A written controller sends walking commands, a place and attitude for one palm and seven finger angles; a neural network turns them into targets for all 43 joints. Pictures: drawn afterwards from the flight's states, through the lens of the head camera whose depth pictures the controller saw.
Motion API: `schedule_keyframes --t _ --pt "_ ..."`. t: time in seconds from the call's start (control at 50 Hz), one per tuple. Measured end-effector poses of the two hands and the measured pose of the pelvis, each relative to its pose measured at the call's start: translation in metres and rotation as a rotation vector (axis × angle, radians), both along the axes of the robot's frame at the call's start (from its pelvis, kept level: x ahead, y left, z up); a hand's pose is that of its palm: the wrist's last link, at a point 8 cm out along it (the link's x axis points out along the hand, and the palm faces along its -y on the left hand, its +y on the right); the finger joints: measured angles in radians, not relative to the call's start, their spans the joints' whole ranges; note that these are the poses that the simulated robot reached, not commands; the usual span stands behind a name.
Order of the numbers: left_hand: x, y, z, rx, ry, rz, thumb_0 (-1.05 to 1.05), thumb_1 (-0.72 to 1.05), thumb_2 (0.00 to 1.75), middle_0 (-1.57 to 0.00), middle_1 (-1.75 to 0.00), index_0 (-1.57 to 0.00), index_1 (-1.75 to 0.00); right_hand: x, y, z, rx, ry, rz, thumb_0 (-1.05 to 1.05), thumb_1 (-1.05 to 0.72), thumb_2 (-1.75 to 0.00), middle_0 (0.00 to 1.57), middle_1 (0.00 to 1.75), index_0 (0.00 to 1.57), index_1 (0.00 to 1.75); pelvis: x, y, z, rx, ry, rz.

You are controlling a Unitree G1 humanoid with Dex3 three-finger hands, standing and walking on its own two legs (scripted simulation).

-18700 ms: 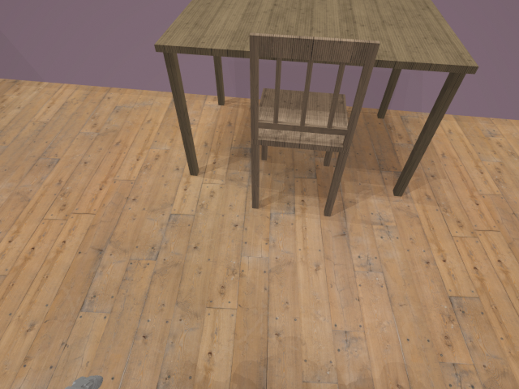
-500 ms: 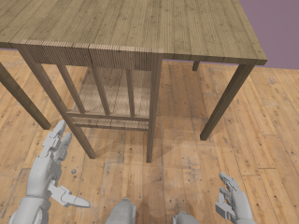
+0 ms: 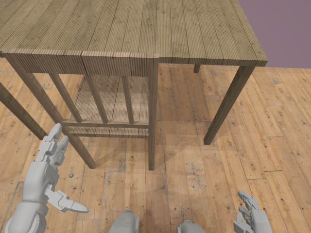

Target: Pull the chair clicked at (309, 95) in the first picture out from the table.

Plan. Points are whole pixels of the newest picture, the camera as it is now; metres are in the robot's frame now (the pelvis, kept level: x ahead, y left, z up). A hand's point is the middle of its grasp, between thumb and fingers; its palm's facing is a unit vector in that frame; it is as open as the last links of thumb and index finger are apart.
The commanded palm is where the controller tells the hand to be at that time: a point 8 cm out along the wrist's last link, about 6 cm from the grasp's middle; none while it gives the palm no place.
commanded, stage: raise the hand toward the chair's back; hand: left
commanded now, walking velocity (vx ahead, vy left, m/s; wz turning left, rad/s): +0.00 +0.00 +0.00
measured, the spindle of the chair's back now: (98, 101) +0.52 +0.22 -0.03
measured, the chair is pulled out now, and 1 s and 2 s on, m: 0.00 0.00 0.00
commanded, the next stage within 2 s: aim the fingers beside a spindle in 0.16 s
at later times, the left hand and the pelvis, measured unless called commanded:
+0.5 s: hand (78, 172) +0.25 +0.19 +0.04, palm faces +0.00 -1.00 -0.06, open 16.9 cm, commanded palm +0.24 +0.25 +0.04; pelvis +0.00 -0.01 -0.01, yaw +0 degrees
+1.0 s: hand (84, 153) +0.31 +0.20 +0.02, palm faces +0.01 -1.00 -0.05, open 16.9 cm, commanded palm +0.29 +0.25 +0.02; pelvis +0.00 +0.00 -0.02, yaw -1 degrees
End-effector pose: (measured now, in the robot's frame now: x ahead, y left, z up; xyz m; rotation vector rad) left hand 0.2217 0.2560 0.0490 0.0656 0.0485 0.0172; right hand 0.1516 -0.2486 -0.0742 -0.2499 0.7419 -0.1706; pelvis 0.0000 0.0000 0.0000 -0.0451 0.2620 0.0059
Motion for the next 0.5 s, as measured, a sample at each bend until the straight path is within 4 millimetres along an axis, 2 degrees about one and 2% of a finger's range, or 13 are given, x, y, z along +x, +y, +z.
schedule_keyframes --t 0.32,0.5 --pt "-0.003 -0.006 -0.001 -0.006 0.004 0.0 -0.01 -0.5 0.3 -0.07 -0.08 -0.06 -0.08 0.013 0.006 -0.003 0.028 -0.023 0.031 0.02 -0.9 -0.89 0.21 0.3 0.21 0.3 0.0 -0.006 -0.002 0.002 0.0 0.005" --pt "0.01 -0.011 -0.008 -0.009 -0.014 -0.014 -0.01 -0.5 0.3 -0.07 -0.08 -0.06 -0.08 0.013 0.0 -0.009 0.013 -0.017 0.037 0.02 -0.9 -0.89 0.21 0.3 0.21 0.3 -0.001 -0.007 -0.007 0.002 0.015 0.005"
